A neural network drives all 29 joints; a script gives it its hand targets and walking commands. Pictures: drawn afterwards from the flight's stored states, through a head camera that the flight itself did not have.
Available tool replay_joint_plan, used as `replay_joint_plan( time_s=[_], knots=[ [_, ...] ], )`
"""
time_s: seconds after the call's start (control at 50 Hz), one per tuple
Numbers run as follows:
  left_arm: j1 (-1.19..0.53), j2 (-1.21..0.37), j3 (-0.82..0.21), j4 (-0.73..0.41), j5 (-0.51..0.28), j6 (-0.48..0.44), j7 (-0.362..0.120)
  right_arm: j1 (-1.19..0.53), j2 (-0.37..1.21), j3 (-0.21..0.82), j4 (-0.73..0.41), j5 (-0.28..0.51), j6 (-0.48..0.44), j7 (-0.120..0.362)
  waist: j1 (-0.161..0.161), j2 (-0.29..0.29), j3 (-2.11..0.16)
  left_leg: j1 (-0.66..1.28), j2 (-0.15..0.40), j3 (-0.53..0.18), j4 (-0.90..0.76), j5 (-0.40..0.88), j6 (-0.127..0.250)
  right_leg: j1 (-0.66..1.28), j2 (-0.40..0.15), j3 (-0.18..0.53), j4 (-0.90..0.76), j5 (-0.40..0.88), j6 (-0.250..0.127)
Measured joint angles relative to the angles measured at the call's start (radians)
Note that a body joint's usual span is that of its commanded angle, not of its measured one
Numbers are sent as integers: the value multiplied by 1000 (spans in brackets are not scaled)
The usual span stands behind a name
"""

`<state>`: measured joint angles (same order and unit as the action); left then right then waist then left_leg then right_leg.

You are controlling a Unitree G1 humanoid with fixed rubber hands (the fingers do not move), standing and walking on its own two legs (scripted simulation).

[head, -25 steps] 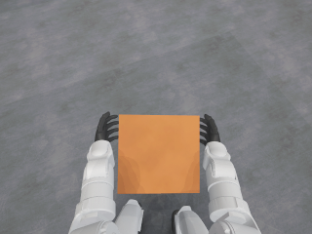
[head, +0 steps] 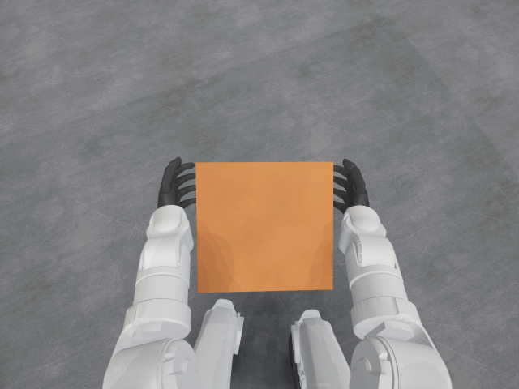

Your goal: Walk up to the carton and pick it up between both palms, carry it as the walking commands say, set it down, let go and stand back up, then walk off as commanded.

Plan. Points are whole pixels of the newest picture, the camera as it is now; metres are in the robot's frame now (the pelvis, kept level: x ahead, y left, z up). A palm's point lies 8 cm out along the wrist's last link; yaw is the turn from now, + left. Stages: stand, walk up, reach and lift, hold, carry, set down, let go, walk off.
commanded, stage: set down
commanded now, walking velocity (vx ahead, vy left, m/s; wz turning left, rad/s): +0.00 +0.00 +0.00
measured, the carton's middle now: (261, 217) +0.41 +0.03 -0.17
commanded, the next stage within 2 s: none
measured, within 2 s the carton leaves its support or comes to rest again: neither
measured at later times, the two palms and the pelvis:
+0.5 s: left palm (184, 212) +0.40 +0.18 -0.15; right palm (338, 211) +0.42 -0.11 -0.15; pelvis -0.01 +0.00 -0.07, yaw -1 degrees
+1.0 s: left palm (191, 216) +0.42 +0.18 -0.24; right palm (324, 213) +0.44 -0.11 -0.24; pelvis -0.04 +0.00 -0.14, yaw -1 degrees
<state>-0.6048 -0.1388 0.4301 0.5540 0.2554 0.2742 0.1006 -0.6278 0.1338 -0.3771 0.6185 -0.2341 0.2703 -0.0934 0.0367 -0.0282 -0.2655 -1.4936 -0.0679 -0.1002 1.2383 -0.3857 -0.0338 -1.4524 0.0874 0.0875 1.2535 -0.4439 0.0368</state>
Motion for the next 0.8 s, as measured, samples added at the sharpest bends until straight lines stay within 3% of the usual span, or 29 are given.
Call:
replay_joint_plan(
  time_s=[0.38, 0.8],
  knots=[
    [-96, 64, -33, 97, -76, -53, 27, -98, -48, 40, 82, 76, -57, -74, 11, -3, -7, -233, -19, -6, 219, -66, -14, -233, 28, 3, 222, -68, 10],
    [-257, 121, -23, 150, -91, -51, 40, -275, -92, 30, 144, 98, -71, -102, 16, -14, 64, -467, -36, -8, 422, -88, -33, -470, 63, 5, 429, -91, 28]
  ],
)
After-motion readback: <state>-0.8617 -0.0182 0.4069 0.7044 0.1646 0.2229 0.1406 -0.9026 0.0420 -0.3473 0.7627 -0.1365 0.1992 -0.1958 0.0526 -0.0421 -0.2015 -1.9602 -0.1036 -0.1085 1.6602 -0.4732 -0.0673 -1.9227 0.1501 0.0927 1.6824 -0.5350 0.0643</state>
